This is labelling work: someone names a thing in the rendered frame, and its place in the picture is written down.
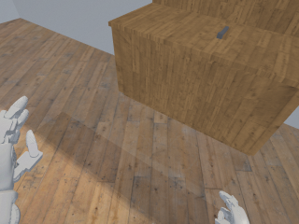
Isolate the robot left hand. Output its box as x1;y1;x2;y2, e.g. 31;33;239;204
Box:
0;95;43;191

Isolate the robot left forearm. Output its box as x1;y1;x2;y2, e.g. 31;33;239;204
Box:
0;189;21;224

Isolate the counter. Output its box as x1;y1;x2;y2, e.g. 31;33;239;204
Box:
108;0;299;156

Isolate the tap lever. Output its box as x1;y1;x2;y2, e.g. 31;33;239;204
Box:
216;26;229;39

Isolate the robot right hand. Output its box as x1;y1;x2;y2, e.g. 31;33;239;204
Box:
215;190;249;224

